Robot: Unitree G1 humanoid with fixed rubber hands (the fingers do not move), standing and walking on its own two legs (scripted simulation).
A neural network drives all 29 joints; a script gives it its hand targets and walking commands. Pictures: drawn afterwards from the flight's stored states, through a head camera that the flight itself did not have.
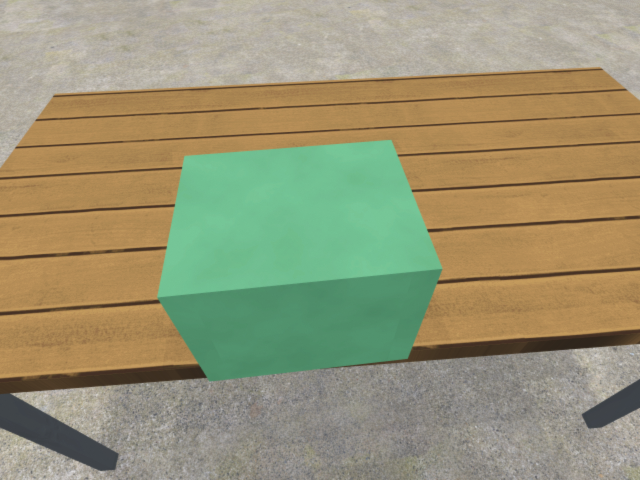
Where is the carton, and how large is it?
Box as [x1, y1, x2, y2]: [157, 140, 442, 380]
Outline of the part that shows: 391,140 184,156 157,297 209,380 407,358 442,268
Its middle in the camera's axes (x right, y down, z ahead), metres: -0.03 +0.03 +0.52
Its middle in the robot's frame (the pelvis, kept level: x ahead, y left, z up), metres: +0.39 +0.05 +0.06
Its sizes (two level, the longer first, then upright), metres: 0.273 0.215 0.212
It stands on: a table, 0.71 m high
